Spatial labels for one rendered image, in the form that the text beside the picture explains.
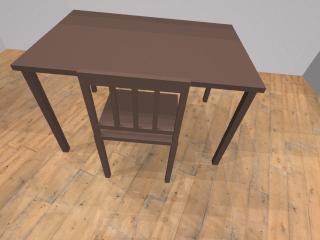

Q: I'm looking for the table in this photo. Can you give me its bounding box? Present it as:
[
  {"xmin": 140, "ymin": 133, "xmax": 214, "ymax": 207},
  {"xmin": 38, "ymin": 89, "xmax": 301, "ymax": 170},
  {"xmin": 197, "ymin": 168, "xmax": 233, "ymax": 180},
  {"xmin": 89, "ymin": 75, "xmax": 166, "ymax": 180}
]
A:
[{"xmin": 10, "ymin": 9, "xmax": 266, "ymax": 165}]

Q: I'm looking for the chair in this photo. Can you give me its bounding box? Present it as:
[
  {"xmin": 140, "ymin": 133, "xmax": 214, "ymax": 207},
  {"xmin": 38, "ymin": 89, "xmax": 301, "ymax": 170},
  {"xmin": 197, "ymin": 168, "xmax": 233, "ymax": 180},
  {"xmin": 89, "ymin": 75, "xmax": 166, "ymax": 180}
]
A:
[{"xmin": 76, "ymin": 68, "xmax": 191, "ymax": 183}]

